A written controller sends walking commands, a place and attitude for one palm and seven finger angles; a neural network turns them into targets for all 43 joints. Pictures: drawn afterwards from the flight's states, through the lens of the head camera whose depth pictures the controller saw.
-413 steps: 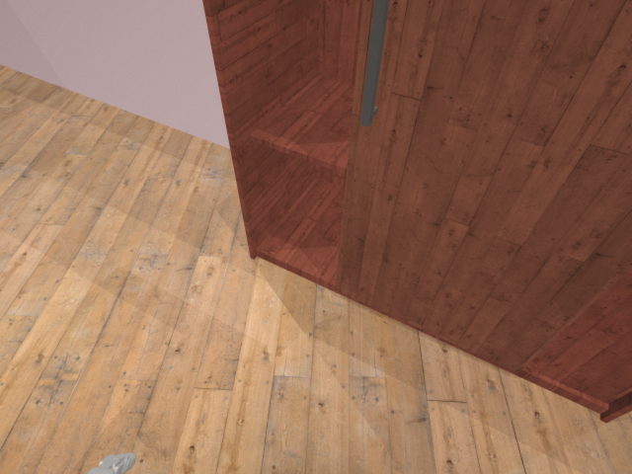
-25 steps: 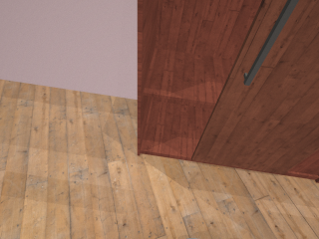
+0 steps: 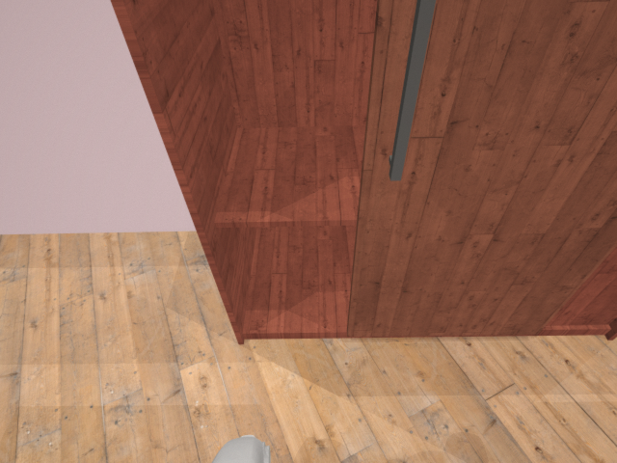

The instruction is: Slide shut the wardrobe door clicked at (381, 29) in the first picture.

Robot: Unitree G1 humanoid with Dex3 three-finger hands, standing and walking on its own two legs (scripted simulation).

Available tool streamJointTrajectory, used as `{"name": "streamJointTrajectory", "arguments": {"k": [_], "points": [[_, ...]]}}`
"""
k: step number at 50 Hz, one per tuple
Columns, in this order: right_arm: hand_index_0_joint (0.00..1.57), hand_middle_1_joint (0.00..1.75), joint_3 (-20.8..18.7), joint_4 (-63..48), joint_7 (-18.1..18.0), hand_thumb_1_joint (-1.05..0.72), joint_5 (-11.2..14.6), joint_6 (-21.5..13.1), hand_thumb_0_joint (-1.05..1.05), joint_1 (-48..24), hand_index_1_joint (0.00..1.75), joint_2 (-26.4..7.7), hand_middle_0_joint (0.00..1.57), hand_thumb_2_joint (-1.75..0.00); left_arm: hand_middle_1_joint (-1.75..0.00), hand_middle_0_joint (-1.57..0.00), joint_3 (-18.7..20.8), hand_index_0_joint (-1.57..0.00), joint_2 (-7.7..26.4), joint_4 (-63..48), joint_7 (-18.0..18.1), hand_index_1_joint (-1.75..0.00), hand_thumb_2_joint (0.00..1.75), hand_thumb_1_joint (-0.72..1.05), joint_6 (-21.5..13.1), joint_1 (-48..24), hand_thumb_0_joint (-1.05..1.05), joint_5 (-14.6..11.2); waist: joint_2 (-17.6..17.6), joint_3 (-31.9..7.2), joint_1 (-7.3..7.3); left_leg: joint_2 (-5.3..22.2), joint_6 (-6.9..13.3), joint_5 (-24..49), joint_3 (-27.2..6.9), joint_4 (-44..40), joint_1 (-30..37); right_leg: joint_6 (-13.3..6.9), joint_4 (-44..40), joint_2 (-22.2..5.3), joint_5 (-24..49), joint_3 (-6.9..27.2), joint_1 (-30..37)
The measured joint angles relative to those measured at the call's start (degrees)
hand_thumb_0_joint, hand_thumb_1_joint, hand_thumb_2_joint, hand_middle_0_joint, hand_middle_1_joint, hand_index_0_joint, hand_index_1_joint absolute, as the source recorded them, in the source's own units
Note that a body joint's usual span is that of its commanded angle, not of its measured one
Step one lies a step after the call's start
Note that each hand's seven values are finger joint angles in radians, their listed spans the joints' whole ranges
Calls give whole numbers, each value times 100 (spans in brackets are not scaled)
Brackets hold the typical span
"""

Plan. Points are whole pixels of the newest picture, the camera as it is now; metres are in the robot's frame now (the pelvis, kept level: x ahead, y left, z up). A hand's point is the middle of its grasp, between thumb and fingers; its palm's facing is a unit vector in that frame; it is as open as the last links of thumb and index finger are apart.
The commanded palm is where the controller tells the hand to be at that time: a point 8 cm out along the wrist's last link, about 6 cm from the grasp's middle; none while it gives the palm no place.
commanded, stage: take the last steps up to it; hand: right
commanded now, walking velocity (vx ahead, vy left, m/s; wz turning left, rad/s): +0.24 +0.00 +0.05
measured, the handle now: (406, 96) +0.63 -0.14 +0.17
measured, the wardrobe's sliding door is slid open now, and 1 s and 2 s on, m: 0.37 0.37 0.37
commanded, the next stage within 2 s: come to a stop and stand still in 0.20 s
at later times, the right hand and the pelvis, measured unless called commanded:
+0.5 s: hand (435, 428) +0.22 -0.18 -0.17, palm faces +0.01 +0.97 -0.24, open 7.3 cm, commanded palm none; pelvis +0.17 +0.00 +0.00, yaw +1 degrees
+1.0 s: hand (475, 425) +0.23 -0.25 -0.18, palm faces -0.05 +0.97 -0.22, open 7.4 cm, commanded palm none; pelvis +0.16 -0.04 +0.00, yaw +5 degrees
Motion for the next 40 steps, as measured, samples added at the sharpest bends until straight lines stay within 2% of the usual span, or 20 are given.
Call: {"name": "streamJointTrajectory", "arguments": {"k": [6,9,11,12,13,14,16,18,20,22,24,30,32,33,34,35,37,40], "points": [[20,30,37,-129,3,-91,36,9,0,-516,30,172,19,-90,-30,-20,-26,-20,-133,370,69,-30,90,92,-30,560,1,29,-93,144,236,-146,112,252,192,-882,-70,-29,-190,103,-276,64,448],[20,30,77,-219,-12,-91,51,-41,0,-760,30,252,19,-90,-30,-20,-40,-20,-188,534,90,-30,90,91,-20,766,1,38,-205,251,352,-346,305,102,325,-1703,247,4,-15,63,-564,89,594],[20,30,98,-290,-41,-91,51,-138,0,-819,30,292,19,-90,-30,-20,-37,-20,-222,658,93,-30,90,91,22,884,1,21,-254,276,350,-526,449,109,401,-2221,637,75,446,24,-797,39,580],[20,30,103,-320,-50,-91,45,-208,0,-798,30,300,19,-90,-30,-20,-30,-20,-244,713,91,-30,90,91,49,952,1,-1,-243,261,322,-588,531,298,437,-2540,929,140,926,19,-893,-10,471],[20,30,98,-334,-65,-91,30,-298,0,-770,30,306,19,-90,-30,-20,-11,-20,-270,761,76,-30,90,91,81,984,1,-37,-218,234,278,-609,678,127,422,-2691,1124,231,1770,9,-914,-59,142],[20,30,89,-338,-82,-91,41,-375,0,-744,30,329,19,-90,-30,-20,12,-20,-271,784,61,-30,90,91,115,933,1,-70,-251,240,248,-640,743,-26,431,-2619,1171,322,2949,-29,-985,-24,-346],[20,30,84,-328,-108,-91,84,-410,0,-633,30,366,19,-90,-30,-20,74,-20,-245,711,29,-30,90,91,180,757,1,-72,-325,262,247,-696,758,-119,463,-2695,1405,336,4787,-120,-972,136,-1250],[20,30,72,-253,-173,-91,95,-356,0,-490,30,386,20,-90,-30,-20,102,-20,-206,543,-1,-30,90,91,234,510,1,-26,-349,211,263,-728,687,-24,435,-3012,1648,371,5492,-321,-714,205,-2018],[20,30,39,-150,-278,-92,87,-279,-1,-392,30,370,20,-90,-30,-20,101,-20,-178,322,1,-30,90,91,269,233,1,1,-378,151,316,-743,659,75,405,-3346,1829,469,5263,-566,-537,309,-2569],[20,30,63,-78,-289,-93,55,-202,-1,-341,30,353,20,-90,-30,-20,96,-20,-176,110,17,-30,90,91,287,-47,1,-8,-389,133,348,-718,633,120,353,-3533,1919,563,4535,-755,-466,381,-2852],[20,30,82,-66,-267,-93,37,-151,-1,-336,30,366,20,-90,-30,-20,101,-20,-184,-33,31,-29,90,91,308,-324,1,-18,-408,178,319,-682,589,86,295,-3550,1942,640,3889,-864,-369,428,-2985],[20,30,17,-231,-220,-92,0,0,0,-374,30,409,20,-90,-30,-20,228,-20,63,-114,45,-30,90,95,506,-869,3,-12,-397,437,100,-527,394,-197,165,-3230,1915,820,3192,-771,-369,322,-2941],[20,30,-17,-275,-224,-92,-3,49,0,-380,30,359,20,-90,-30,-20,241,-20,73,-171,29,-30,90,95,500,-996,2,-13,-317,495,76,-486,309,-308,132,-3058,1849,842,2723,-704,-81,235,-2709],[20,30,-32,-288,-228,-91,7,73,0,-374,30,324,20,-90,-30,-20,239,-20,71,-202,19,-30,90,94,472,-1031,2,-11,-282,503,78,-481,259,-387,126,-2930,1801,834,2321,-691,321,193,-2516],[20,30,-41,-303,-234,-91,27,103,0,-364,30,285,20,-90,-30,-20,232,-20,71,-234,12,-30,90,94,424,-1036,2,0,-266,484,82,-490,208,-490,133,-2759,1724,758,1990,-711,570,166,-2342],[20,30,-55,-294,-246,-91,54,140,0,-420,30,216,20,-90,-30,-20,222,-20,24,-245,19,-30,90,93,386,-1069,2,14,-164,508,78,-465,168,-846,68,-2429,1591,652,1993,-666,404,132,-2346],[20,30,-95,-316,-287,-91,65,208,0,-500,30,79,20,-90,-30,-20,144,-20,-81,-298,39,-30,90,93,370,-1142,1,46,10,568,20,-613,165,-1607,-277,-1314,1225,491,1992,-647,241,45,-2336],[20,30,-157,-333,-286,-91,40,253,0,-544,30,-52,20,-90,-30,-20,92,-20,-169,-393,129,-30,90,92,367,-1204,1,79,70,534,24,-825,77,-1650,-514,134,784,448,1658,-732,429,1,-2278]]}}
